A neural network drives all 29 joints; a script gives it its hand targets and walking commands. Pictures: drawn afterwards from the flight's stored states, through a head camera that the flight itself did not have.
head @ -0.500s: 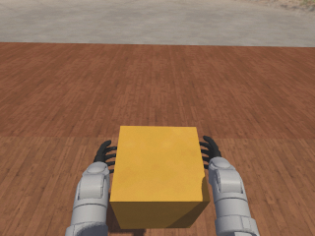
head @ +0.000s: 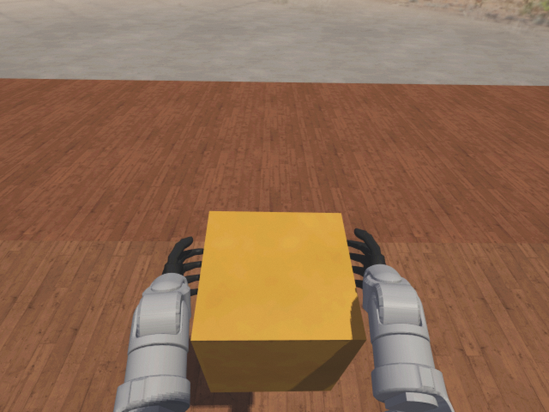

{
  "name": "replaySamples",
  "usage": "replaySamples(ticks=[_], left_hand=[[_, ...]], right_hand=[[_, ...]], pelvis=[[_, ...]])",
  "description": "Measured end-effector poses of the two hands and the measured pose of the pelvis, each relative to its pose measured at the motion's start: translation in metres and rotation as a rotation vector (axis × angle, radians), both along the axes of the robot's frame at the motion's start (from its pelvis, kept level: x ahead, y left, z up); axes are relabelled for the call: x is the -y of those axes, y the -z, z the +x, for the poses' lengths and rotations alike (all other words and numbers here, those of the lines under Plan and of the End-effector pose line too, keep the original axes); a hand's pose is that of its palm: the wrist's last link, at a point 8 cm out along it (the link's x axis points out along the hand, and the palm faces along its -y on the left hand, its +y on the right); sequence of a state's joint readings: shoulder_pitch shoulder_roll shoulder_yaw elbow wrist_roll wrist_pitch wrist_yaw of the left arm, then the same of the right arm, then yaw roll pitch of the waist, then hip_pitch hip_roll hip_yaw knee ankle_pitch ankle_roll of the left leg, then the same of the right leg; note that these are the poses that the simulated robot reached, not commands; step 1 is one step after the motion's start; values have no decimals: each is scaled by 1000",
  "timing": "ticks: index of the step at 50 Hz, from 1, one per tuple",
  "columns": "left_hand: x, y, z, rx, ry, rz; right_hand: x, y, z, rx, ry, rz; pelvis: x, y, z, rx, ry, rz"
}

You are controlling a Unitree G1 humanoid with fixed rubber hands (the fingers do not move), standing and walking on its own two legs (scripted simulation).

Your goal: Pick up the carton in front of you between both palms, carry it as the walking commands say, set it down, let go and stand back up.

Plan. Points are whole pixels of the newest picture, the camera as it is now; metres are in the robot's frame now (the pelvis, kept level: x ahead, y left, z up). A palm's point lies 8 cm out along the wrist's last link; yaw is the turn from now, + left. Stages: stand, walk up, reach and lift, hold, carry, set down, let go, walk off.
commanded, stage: carry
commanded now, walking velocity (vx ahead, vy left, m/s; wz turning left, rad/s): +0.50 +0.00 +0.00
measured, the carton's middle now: (273, 306) +0.30 +0.00 -0.02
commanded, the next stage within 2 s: none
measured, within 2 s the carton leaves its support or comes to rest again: neither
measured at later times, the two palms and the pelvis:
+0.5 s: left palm (193, 207) +0.43 +0.14 +0.08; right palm (364, 205) +0.43 -0.16 +0.08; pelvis +0.16 -0.01 +0.00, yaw -1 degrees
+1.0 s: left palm (220, 120) +0.73 +0.12 +0.09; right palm (342, 116) +0.75 -0.18 +0.09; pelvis +0.47 -0.04 +0.00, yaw +1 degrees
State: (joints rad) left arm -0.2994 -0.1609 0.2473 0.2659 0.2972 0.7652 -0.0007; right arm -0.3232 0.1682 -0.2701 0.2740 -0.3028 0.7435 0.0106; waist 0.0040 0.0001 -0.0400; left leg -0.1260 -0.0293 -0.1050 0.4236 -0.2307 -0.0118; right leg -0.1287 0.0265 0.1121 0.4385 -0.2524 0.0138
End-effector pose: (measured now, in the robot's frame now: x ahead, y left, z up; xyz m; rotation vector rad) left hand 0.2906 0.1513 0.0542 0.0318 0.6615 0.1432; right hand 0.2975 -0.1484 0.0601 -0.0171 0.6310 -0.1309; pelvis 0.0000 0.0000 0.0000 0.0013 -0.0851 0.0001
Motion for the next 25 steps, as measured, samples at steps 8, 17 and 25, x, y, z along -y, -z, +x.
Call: replaySamples(ticks=[8, 17, 25], left_hand=[[14, -12, 23, 45, -6, -5], [5, -29, 72, 0, -59, -21], [10, -29, 137, -63, -47, -68]], right_hand=[[14, -7, 20, 44, 17, 30], [5, -27, 83, -2, -11, 49], [11, -24, 132, -64, 47, 63]], pelvis=[[13, 8, 23, -96, 7, -8], [9, 4, 85, -159, -27, 22], [8, 0, 162, -187, 22, -4]])
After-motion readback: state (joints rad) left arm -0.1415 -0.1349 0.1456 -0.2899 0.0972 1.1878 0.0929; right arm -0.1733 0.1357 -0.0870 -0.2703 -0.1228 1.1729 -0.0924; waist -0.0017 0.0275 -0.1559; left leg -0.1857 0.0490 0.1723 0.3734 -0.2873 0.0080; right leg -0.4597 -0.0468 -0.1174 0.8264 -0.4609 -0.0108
